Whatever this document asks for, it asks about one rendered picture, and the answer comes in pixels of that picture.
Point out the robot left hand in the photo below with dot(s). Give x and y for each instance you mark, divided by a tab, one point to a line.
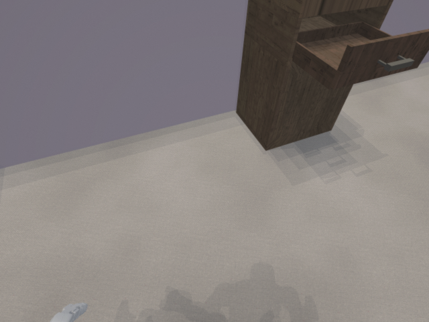
70	313

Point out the drawer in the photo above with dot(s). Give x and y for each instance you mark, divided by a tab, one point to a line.
342	55

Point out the handle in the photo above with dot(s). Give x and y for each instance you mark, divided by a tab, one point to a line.
402	63

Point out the cabinet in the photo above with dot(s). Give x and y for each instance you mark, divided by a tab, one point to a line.
278	101

